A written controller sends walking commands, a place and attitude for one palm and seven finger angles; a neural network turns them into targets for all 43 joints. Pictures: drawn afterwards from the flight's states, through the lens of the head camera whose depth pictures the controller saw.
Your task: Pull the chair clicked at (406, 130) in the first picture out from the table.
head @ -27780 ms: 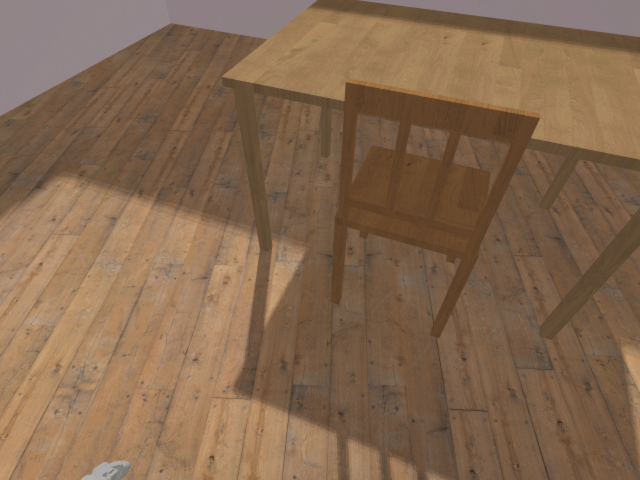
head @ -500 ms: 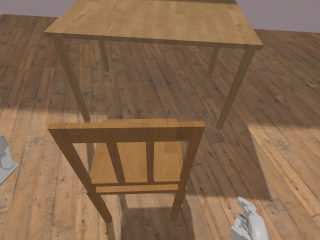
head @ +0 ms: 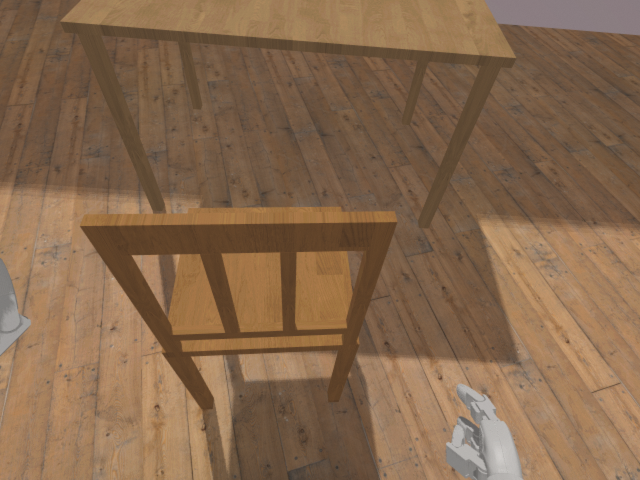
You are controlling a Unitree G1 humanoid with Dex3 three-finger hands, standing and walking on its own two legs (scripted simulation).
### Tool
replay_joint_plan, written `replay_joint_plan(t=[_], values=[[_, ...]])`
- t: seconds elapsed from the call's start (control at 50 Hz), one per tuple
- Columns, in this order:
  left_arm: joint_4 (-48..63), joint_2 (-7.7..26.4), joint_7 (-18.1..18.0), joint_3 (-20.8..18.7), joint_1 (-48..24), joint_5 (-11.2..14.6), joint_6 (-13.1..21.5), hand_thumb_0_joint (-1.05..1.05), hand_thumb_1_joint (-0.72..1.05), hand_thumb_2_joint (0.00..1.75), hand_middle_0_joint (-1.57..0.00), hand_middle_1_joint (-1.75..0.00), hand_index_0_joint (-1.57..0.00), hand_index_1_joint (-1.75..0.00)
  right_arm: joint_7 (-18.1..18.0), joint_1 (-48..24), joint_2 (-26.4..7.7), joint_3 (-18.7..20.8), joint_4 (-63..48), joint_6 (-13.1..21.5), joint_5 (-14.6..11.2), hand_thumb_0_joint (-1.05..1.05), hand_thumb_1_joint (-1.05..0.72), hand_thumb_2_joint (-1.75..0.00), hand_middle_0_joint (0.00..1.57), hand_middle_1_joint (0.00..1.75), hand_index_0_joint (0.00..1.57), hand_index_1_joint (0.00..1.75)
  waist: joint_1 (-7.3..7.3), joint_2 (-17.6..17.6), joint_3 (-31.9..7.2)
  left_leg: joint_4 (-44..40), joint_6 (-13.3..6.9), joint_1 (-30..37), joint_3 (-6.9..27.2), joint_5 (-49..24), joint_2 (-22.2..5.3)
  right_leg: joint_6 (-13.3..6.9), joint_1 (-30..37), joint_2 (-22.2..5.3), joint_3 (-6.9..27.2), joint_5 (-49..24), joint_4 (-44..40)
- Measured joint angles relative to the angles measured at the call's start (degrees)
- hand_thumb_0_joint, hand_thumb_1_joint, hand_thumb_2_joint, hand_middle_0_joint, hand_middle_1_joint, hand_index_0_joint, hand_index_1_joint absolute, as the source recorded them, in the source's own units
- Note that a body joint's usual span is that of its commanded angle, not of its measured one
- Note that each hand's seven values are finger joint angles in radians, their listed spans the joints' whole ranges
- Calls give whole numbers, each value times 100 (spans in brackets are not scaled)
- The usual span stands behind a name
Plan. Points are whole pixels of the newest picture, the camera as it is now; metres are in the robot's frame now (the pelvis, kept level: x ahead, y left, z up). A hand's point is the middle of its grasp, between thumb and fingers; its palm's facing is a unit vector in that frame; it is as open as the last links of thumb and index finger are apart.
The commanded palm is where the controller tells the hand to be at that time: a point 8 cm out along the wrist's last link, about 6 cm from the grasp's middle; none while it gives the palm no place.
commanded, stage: step back with the hand held close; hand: left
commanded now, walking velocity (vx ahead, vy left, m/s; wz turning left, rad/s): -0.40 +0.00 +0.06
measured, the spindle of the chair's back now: (222, 294) +0.39 +0.19 -0.10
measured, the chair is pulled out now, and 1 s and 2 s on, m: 0.60 0.60 0.60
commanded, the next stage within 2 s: stop stepping back and stand still in 0.24 s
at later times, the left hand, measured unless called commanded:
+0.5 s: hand out of the picture +0.04 +0.22 +0.17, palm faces +0.42 -0.78 -0.47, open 7.4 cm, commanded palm -0.02 +0.26 +0.18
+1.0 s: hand out of the picture -0.07 +0.23 +0.19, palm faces +0.46 -0.73 -0.50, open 7.4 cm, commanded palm -0.13 +0.27 +0.18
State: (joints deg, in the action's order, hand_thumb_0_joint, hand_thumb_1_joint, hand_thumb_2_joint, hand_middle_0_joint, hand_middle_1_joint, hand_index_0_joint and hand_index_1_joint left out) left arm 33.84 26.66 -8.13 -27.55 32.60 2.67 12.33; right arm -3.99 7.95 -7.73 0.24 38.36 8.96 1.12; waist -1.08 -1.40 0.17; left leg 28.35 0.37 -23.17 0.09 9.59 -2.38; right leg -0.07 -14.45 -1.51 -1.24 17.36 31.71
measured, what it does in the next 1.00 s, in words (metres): walks backwards: right foot, then left foot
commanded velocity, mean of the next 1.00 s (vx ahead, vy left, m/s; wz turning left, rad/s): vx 0.07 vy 0.00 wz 0.02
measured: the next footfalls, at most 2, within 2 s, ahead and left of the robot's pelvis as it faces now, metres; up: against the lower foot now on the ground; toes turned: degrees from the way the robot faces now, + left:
right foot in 0.02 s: -0.03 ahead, -0.15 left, +0.00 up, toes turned -2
left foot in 0.32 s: -0.05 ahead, +0.09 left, +0.00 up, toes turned +3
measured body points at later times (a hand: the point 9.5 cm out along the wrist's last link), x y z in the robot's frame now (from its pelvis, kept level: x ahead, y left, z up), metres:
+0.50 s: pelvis -0.15 -0.04 -0.01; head -0.13 -0.02 +0.44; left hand +0.01 +0.26 +0.19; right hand +0.04 -0.26 -0.08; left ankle -0.09 +0.09 -0.74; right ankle -0.12 -0.16 -0.73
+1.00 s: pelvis -0.24 -0.04 +0.00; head -0.27 -0.02 +0.45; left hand -0.10 +0.26 +0.22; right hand -0.12 -0.28 -0.09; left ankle -0.27 +0.03 -0.74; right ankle -0.25 -0.16 -0.69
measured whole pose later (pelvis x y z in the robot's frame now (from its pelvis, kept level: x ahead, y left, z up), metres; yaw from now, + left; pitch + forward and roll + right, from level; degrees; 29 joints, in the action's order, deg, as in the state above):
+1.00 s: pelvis -0.24 -0.04 +0.00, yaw +4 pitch +1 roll -3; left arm 31.7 27.8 -7.4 -26.1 34.0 0.2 13.6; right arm -3.9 20.2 -10.2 0.3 38.4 7.4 -1.1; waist 2.0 -0.8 -4.9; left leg 30.3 -3.4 -13.1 -1.7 17.8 -0.1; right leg 0.1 -23.1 -0.7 -5.5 22.8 51.2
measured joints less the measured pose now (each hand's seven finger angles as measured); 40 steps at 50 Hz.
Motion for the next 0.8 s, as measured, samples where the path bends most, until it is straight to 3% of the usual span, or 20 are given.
replay_joint_plan(t=[0.06, 0.12, 0.22, 0.24, 0.28, 0.32, 0.34, 0.38, 0.42, 0.46, 0.5, 0.56, 0.6, 0.66, 0.7, 0.74, 0.78, 0.8], values=[[-203, -54, 116, 118, -160, 17, 3, 1, 89, 90, -21, -30, -20, -31, 37, -298, -34, -57, -26, -16, 11, 1, -90, -90, 20, 30, 21, 30, -24, 159, 198, 15, 98, -157, -31, -162, -151, 163, 200, 86, -34, 84, -628], [-217, -82, 260, 358, -130, 30, -48, 1, 89, 90, -21, -30, -20, -31, 52, -385, -175, -53, -141, -159, -58, 1, -90, -90, 20, 30, 21, 30, 59, 436, 387, 171, 114, -294, 133, -359, -317, 60, 183, 306, -170, -261, -737], [-23, -16, 287, 412, 420, 32, 13, 1, 88, 90, -22, -30, -21, -31, -103, -51, -272, 83, -165, -456, -235, 1, -90, -90, 20, 30, 21, 30, 148, -22, 31, 2530, 72, -616, 110, 1446, 323, -27, -75, -11, -128, -324, -599], [-34, -29, 238, 361, 485, 18, 12, 1, 88, 90, -22, -30, -21, -31, -156, -9, -297, 87, -173, -503, -239, 1, -90, -90, 20, 30, 21, 30, 174, -102, -28, 2539, 70, -524, 48, 1566, 362, -23, -123, -61, -125, -365, -603], [-76, -73, 127, 264, 493, -8, -6, 1, 88, 90, -22, -30, -21, -31, -260, 31, -379, 74, -234, -568, -225, 1, -90, -90, 20, 30, 20, 30, 237, -165, -59, 1711, 72, -132, -18, 1391, 327, 7, -227, -99, -178, -431, -553], [-40, -84, 11, 200, 421, 8, -45, 1, 88, 90, -22, -30, -21, -31, -334, 44, -519, 105, -361, -570, -206, 1, -90, -90, 20, 30, 20, 30, 308, -17, 12, 339, 27, 390, 0, 179, 138, 43, -407, -18, -343, -381, -262], [-36, -23, -34, 167, 323, 10, -56, 1, 88, 90, -22, -30, -21, -31, -350, 2, -500, 181, -335, -538, -191, 1, -90, -90, 20, 29, 20, 30, 327, -62, 78, 172, -16, 423, 6, 177, 159, 84, -581, -57, -362, -262, 41], [-117, 57, -71, 125, 133, 34, -44, 1, 88, 90, -21, -30, -21, -31, -284, -96, -324, 255, -197, -480, -187, 1, -91, -90, 20, 29, 20, 30, 200, -372, 260, 235, -69, 407, -123, 303, 295, 126, -920, -76, -7, 458, 901], [-134, -20, -61, 163, 123, 43, -101, 1, 88, 90, -21, -30, -21, -31, -187, -54, -208, 215, -170, -370, -139, 1, -91, -90, 20, 29, 20, 30, 167, -404, 281, 226, -60, 378, -127, 265, 253, 162, -1079, 26, 65, 880, 1480], [-7, -100, -65, 240, 166, 45, -239, 1, 88, 90, -21, -30, -21, -31, -100, 87, -142, 141, -218, -253, -149, 1, -91, -90, 20, 29, 20, 30, 168, -296, 253, 210, -22, 354, -46, 151, 173, 191, -918, 57, -32, 921, 1392], [169, -97, -83, 269, 257, 41, -259, 1, 88, 90, -21, -30, -21, -31, -34, 262, -111, 32, -280, -165, -199, 1, -90, -90, 20, 29, 20, 30, 145, -188, 174, 316, 23, 277, 6, 107, 105, 206, -514, 26, -142, 709, 746], [93, -24, -57, 266, 230, -29, -150, 1, 88, 90, -21, -30, -21, -31, 3, 409, -114, -82, -240, -213, -217, 1, -90, -90, 20, 30, 20, 30, 147, 52, 145, 866, 14, 94, 133, 731, -14, 55, -189, 100, -344, -280, 171], [-125, -19, 2, 340, 56, -54, -178, 1, 88, 90, -21, -30, -21, -31, -5, 543, -148, -92, -119, -333, -217, 1, -90, -90, 20, 30, 21, 30, 121, 113, -2, 1761, 18, -159, 180, 1372, 101, -82, -217, 81, -418, -386, 154], [-557, -222, 32, 393, -226, -52, -247, 1, 88, 90, -21, -30, -21, -31, -63, 707, -210, -124, 125, -529, -207, 1, -90, -90, 20, 30, 21, 30, 56, -47, -378, 3079, -21, -297, -93, 1411, 335, -140, -383, -75, -351, -413, 10], [-883, -371, 4, 398, -341, -64, -307, 1, 88, 90, -21, -30, -21, -31, -124, 813, -269, -150, 158, -598, -195, 1, -90, -90, 20, 30, 21, 30, 83, -102, -632, 2774, -105, 48, -312, 1530, 326, -112, -524, -160, -426, -245, -119], [-1045, -457, -52, 402, -405, -89, -372, 1, 88, 90, -21, -30, -21, -31, -177, 877, -366, -147, 76, -540, -184, 1, -90, -90, 20, 30, 21, 30, 147, -68, -744, 1666, -213, 614, -405, 1677, 285, -91, -697, -167, -564, -128, -194], [-912, -437, -110, 400, -452, -112, -422, 1, 88, 90, -21, -30, -20, -31, -200, 862, -494, -93, -111, -384, -162, 1, -90, -90, 20, 30, 21, 30, 270, 17, -606, 354, -346, 1138, -341, 1421, 254, -32, -989, -133, -686, -22, 90], [-835, -370, -132, 372, -484, -145, -429, 1, 88, 90, -21, -30, -20, -31, -201, 795, -450, -44, -123, -320, -136, 1, -90, -90, 20, 30, 21, 30, 288, -151, -428, 315, -399, 1149, -411, 1187, 356, 19, -1168, -201, -542, 250, 539]])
